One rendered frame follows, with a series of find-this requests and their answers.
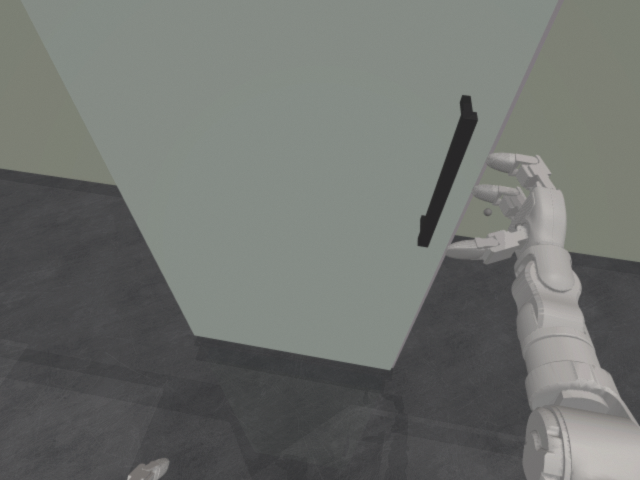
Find right robot forearm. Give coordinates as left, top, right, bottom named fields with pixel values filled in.
left=511, top=244, right=640, bottom=429

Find fridge door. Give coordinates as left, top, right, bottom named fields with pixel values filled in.
left=21, top=0, right=558, bottom=370

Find robot right upper arm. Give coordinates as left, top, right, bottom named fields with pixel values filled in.
left=522, top=404, right=640, bottom=480

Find robot left hand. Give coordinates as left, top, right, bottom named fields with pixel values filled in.
left=127, top=458, right=169, bottom=480

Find robot right hand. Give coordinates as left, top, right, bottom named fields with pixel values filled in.
left=445, top=153, right=567, bottom=265

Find handle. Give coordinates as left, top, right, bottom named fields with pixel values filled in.
left=418, top=95, right=478, bottom=247

